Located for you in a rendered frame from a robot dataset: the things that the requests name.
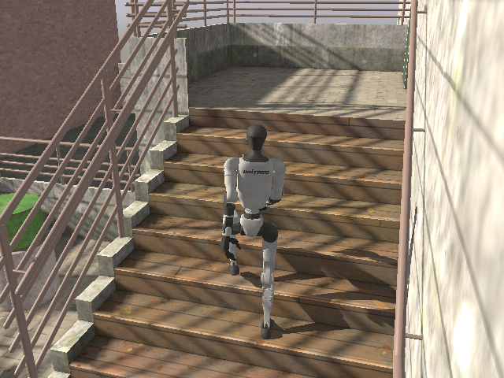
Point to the robot left shin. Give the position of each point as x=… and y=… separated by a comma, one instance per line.
x=232, y=249

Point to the left robot forearm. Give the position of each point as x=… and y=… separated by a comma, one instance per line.
x=228, y=217

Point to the left robot hand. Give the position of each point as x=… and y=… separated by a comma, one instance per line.
x=225, y=246

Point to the robot torso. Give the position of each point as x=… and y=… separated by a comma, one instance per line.
x=254, y=181

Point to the right robot forearm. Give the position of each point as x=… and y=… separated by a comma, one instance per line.
x=271, y=202

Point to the robot left upper arm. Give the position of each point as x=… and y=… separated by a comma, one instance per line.
x=230, y=178

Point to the robot right upper arm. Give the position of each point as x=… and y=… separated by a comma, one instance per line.
x=278, y=179

